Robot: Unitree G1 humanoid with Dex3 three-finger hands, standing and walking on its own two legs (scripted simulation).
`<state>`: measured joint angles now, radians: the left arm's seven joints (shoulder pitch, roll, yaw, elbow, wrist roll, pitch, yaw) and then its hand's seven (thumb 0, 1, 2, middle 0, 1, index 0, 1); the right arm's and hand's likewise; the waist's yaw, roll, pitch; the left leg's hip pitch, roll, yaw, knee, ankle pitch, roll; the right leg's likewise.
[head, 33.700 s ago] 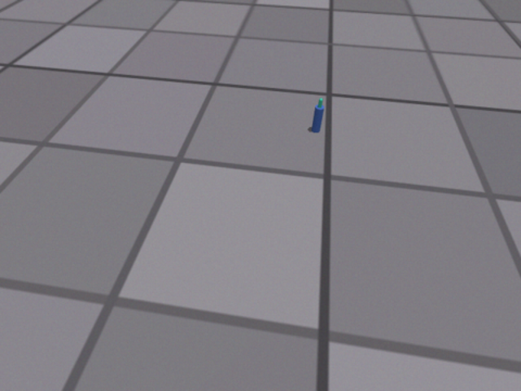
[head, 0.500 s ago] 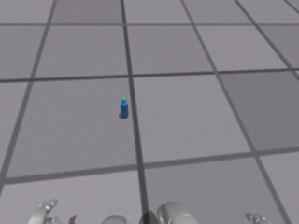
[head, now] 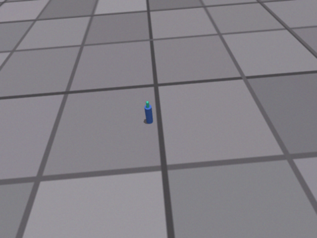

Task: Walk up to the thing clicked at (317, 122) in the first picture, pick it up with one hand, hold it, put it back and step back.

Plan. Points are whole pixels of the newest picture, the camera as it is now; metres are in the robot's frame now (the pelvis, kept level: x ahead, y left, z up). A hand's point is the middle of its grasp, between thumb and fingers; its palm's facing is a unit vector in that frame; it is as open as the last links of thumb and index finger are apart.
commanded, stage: step back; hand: left
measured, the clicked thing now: (148, 112) +1.06 +0.14 -0.64
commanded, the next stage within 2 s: stand in 0.86 s
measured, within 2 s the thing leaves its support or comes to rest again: neither
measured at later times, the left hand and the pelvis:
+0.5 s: hand out of the picture +0.10 +0.24 -0.14, palm faces +0.02 -0.92 -0.38, open 7.4 cm; pelvis +0.03 -0.03 +0.00, yaw +1 degrees
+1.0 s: hand out of the picture +0.14 +0.26 -0.15, palm faces +0.02 -0.95 -0.32, open 7.4 cm; pelvis +0.06 +0.01 +0.01, yaw +1 degrees
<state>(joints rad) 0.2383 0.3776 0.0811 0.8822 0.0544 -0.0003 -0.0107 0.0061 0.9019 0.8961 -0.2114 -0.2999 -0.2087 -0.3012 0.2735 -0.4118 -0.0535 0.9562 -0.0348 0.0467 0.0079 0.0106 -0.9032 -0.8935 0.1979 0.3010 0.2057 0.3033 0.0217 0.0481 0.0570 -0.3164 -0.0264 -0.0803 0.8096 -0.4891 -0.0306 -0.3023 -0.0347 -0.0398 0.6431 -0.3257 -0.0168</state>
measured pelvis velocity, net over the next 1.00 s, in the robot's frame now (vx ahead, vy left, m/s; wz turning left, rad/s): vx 0.06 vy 0.01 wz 0.02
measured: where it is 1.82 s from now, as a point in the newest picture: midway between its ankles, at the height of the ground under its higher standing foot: outside the picture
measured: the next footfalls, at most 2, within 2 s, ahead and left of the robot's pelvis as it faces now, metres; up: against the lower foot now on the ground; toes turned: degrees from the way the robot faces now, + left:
left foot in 0.04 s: +0.02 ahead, +0.12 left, +0.00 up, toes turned -2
right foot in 0.36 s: +0.11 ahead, -0.13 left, +0.00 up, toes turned -2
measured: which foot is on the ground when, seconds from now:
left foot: up 0.00-0.02, down 0.04-0.38, up 0.40-0.66, down 0.68-1.00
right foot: down 0.00-0.06, up 0.08-0.34, down 0.36-1.00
